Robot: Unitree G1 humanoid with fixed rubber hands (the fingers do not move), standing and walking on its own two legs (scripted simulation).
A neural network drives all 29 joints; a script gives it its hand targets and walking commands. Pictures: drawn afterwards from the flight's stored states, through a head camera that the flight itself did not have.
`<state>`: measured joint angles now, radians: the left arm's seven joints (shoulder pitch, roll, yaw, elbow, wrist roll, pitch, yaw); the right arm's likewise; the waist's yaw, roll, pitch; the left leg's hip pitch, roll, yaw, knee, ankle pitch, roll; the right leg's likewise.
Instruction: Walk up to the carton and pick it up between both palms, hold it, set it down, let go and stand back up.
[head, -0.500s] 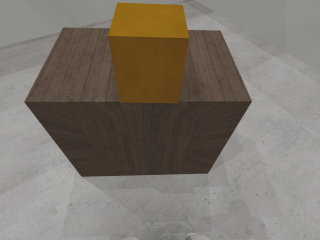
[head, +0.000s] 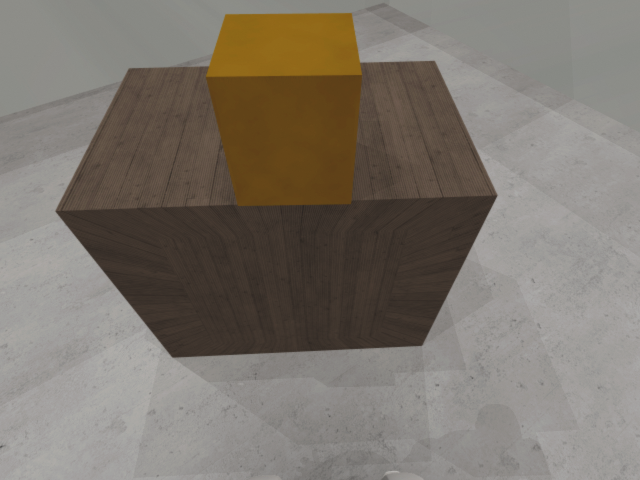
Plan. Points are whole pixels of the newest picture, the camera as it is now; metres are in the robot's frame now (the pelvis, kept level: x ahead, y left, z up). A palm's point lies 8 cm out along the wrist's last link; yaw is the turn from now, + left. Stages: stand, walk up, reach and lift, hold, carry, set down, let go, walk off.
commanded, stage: walk up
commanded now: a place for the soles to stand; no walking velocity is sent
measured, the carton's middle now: (291, 114) +0.68 +0.09 +0.08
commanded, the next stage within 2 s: none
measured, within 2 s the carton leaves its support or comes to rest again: neither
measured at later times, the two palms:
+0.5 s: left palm out of the picture +0.09 +0.30 -0.10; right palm out of the picture +0.09 -0.33 -0.11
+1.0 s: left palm (49, 439) +0.19 +0.40 -0.11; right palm (510, 425) +0.21 -0.22 -0.08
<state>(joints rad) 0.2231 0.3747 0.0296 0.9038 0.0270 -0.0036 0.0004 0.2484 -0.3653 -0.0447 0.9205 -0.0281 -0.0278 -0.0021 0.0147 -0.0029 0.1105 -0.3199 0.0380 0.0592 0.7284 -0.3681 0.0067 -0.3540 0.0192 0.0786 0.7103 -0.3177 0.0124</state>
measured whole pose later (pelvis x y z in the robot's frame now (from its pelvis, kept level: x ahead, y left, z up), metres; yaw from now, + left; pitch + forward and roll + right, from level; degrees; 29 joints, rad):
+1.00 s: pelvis +0.16 +0.09 +0.01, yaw +1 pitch -3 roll -3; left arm 0.30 0.38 0.05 0.92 0.03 -0.06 -0.01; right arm 0.28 -0.37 -0.08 0.91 -0.03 -0.04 0.05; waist 0.01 0.00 0.09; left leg -0.30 0.02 0.05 0.65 -0.31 0.06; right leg -0.40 -0.01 0.07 1.09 -0.35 -0.03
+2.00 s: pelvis +0.24 +0.06 +0.00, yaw +2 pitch -3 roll +1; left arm 0.22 0.37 0.03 0.93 0.03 -0.01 0.01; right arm 0.25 -0.36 -0.05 0.92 -0.03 -0.01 0.01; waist 0.02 0.00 0.09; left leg -0.29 -0.02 -0.02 0.67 -0.33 0.01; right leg -0.37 -0.02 0.03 0.67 -0.25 0.01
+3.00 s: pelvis +0.26 +0.07 +0.01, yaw +2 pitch -1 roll +0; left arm 0.17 0.37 0.03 0.93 0.03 -0.01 0.00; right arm 0.22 -0.37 -0.03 0.96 -0.03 -0.01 0.01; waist 0.02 0.00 0.09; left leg -0.29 -0.02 -0.02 0.66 -0.37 0.01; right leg -0.37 -0.02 0.03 0.67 -0.29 0.02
